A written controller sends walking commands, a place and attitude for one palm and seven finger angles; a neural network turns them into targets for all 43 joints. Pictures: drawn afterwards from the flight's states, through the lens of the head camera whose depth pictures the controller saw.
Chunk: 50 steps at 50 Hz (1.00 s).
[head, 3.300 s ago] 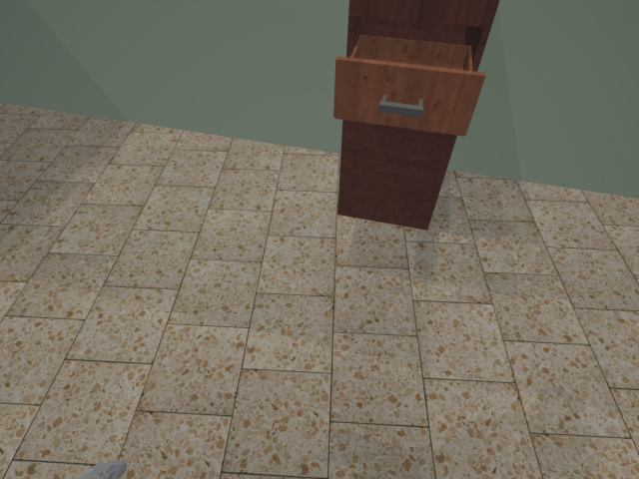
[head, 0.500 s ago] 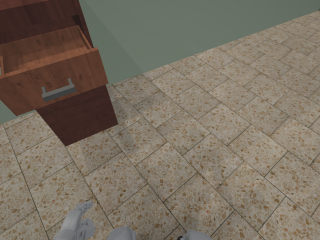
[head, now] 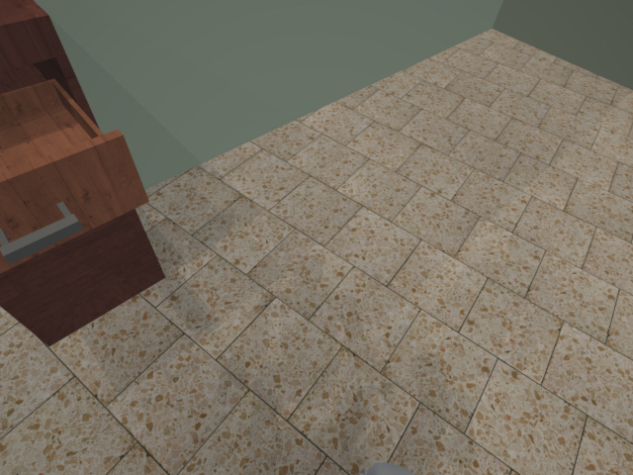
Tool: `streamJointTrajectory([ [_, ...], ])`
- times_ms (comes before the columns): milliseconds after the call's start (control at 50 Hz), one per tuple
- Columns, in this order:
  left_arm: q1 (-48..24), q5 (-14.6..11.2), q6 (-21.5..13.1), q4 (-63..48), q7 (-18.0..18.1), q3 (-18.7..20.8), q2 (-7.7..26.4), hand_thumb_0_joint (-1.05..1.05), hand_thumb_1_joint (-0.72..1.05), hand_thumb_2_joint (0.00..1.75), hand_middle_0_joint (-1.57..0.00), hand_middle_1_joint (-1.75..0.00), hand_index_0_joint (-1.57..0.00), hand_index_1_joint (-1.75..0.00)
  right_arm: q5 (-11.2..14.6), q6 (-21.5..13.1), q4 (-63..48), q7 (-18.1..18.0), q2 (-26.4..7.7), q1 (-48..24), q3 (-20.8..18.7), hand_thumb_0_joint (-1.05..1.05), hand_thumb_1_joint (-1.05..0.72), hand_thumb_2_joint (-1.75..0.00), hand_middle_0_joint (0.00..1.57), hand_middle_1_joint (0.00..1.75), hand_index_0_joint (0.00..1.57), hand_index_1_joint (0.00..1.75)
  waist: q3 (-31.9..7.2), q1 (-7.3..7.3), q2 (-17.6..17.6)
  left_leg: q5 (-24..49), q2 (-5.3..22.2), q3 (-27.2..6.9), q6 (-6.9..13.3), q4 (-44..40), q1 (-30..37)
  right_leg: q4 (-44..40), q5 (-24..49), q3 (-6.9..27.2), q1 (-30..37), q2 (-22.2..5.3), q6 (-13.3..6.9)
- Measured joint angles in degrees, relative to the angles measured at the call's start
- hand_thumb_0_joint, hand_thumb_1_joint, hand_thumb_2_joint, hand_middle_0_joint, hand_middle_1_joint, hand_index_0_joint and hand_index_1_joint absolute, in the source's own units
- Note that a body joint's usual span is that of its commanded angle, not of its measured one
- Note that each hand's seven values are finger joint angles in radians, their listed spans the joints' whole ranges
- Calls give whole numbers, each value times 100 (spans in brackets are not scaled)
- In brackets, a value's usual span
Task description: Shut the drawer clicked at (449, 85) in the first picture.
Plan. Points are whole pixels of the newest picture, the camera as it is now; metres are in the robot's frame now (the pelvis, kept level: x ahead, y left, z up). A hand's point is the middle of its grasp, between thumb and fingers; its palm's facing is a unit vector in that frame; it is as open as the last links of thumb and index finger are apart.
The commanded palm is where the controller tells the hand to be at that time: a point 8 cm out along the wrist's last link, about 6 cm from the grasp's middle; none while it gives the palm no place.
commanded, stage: walk to a spot facing it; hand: left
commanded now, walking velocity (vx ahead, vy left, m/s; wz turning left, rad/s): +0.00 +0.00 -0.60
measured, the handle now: (38, 229) +0.44 +0.47 -0.02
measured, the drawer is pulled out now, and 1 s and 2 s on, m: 0.30 0.30 0.30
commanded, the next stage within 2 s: turn to face it in 0.66 s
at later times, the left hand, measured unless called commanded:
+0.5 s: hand out of the picture +0.12 +0.15 -0.16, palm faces -0.18 -0.96 -0.21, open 7.4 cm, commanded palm none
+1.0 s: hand (282, 346) +0.34 +0.07 -0.17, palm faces -0.44 -0.88 -0.19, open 7.4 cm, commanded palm none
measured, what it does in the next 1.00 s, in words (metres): walks ahead, turning right: right foot, then left foot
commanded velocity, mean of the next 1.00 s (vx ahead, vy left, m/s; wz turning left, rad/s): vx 0.12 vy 0.00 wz -0.23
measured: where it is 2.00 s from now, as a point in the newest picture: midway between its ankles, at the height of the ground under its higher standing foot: outside the picture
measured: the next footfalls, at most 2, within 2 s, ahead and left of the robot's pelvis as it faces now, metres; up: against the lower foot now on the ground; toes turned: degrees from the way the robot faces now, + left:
right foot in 0.16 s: +0.04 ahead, -0.14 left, +0.00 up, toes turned -12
left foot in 0.60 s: +0.20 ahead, +0.06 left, +0.00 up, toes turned -14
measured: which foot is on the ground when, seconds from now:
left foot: down 0.00-0.14, up 0.16-0.58, down 0.60-1.00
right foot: up 0.00-0.14, down 0.16-0.60, up 0.62-1.00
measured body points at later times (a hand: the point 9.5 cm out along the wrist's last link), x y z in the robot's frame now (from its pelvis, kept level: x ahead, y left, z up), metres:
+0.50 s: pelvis +0.05 -0.04 +0.00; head +0.06 -0.04 +0.45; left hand +0.13 +0.20 -0.15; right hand +0.09 -0.31 -0.13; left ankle +0.13 +0.09 -0.70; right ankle +0.00 -0.13 -0.74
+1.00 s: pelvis +0.15 -0.04 +0.00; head +0.18 -0.04 +0.44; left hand +0.36 +0.12 -0.15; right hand +0.00 -0.22 -0.15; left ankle +0.16 +0.07 -0.74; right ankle +0.12 -0.17 -0.73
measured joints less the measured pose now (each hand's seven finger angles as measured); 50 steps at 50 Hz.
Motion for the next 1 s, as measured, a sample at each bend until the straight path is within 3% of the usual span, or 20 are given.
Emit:
streamJointTrajectory([
  [80, -123, 3, -37, -19, -1, -39, -66, 1, 91, 90, -20, -29, -20, -30, -19, 57, 87, 55, -118, -2, -100, 0, -91, -90, 20, 30, 20, 30, 81, -74, 124, -164, 186, 266, -106, 277, -41, -948, -105, -161, 389, -12, -106],
  [140, -206, 7, -159, -127, 2, -84, -101, 1, 91, 90, -20, -29, -20, -30, -10, 108, 124, 99, -249, 66, -175, 1, -91, -90, 20, 30, 20, 30, 90, -101, 242, -421, 383, 430, -250, 771, -179, -1990, 402, -311, 852, 61, -256],
  [160, -231, 23, -236, -158, 14, -99, -110, 1, 91, 90, -20, -29, -20, -30, 8, 136, 130, 115, -305, 109, -197, 1, -91, -90, 20, 30, 20, 30, 72, -101, 303, -583, 475, 378, -295, 1122, -321, -2180, 560, -311, 919, 111, -392],
  [220, -276, -18, -383, -222, 89, -152, -201, 1, 91, 90, -20, -29, -20, -30, 16, 352, 265, 115, -454, 93, -225, 1, -91, -90, 20, 30, 20, 30, 51, -94, 470, -1403, 281, -588, -390, 2683, -1022, -1999, 471, -310, 879, 249, -597],
  [260, -183, -28, -438, -246, 136, -162, -232, 0, 91, 90, -20, -29, -20, -30, -8, 400, 315, 150, -489, 28, -232, 1, -91, -90, 20, 30, 20, 30, -7, -49, 448, -1094, 125, -925, -423, 3288, -1368, -2267, 573, -210, 1029, 310, -626],
  [300, -48, -22, -486, -216, 146, -179, -235, 0, 91, 90, -20, -29, -20, -30, -32, 364, 282, 186, -492, -57, -235, 1, -91, -90, 20, 30, 20, 30, -80, -39, 394, -706, 54, -1053, -481, 3379, -1586, -2597, 743, -83, 1179, 361, -631],
  [460, 440, 16, -590, 39, 95, -219, -221, 0, 90, 90, -20, -30, -21, -30, -31, 156, 14, 243, -408, -379, -209, 1, -91, -90, 19, 30, 19, 30, -240, 79, 203, -215, -149, -1222, -551, 2391, -1725, -3277, 958, 382, 1591, 501, -623],
  [580, 715, 17, -543, 201, 105, -162, -163, 0, 90, 90, -20, -30, -21, -30, 20, -23, -112, 201, -291, -550, -102, 1, -91, -90, 19, 30, 19, 30, -238, 292, 32, -148, -455, -1152, -446, 779, -1029, -3008, 604, 731, 1693, 534, -437],
  [600, 780, 0, -519, 208, 104, -139, -149, 1, 90, 90, -20, -30, -21, -30, 17, -97, -154, 177, -280, -552, -62, 1, -91, -90, 19, 30, 20, 30, -252, 308, 18, 44, -471, -1127, -346, 393, -831, -2748, 436, 809, 1605, 569, -417],
  [660, 738, 5, -395, 359, 71, -60, -59, 1, 91, 90, -20, -29, -20, -30, -22, -217, -210, 125, -148, -557, 51, 1, -91, -90, 20, 30, 20, 30, -189, 278, -112, 105, -415, -852, 60, 631, -749, -801, -386, 655, 878, 537, -444],
  [720, 574, 50, -330, 405, -2, 6, 36, 1, 91, 90, -20, -29, -20, -30, -14, -241, -160, 67, 7, -372, 123, 1, -91, -90, 20, 30, 20, 30, -148, 215, -174, 24, -337, -611, 96, 312, -386, 584, -54, 294, 163, 332, -359],
  [780, 352, 47, -296, 298, -16, 30, 75, 1, 91, 90, -20, -29, -20, -30, 15, -241, -1, -3, 98, -152, 126, 0, -91, -90, 20, 30, 20, 30, -88, 175, -149, 106, -267, -391, 90, -79, -59, 992, 329, 113, -319, 133, -218],
  [880, -117, 48, -315, 188, 108, -48, 32, 1, 91, 90, -20, -29, -20, -30, 5, -228, 370, -48, 4, 237, 42, 0, -94, -90, 20, 30, 20, 30, -27, -81, -54, 79, -231, -262, 92, -331, 202, 36, 646, 15, -355, -45, -171],
  [1000, -705, 12, -460, 192, 222, -276, -184, 0, 91, 90, -20, -29, -20, -30, 13, -64, 944, -3, 56, 813, 24, 0, -92, -90, 20, 30, 20, 30, -57, -388, -17, -208, -384, -480, -22, -11, 177, -2306, 1062, -152, 741, -53, -203],
])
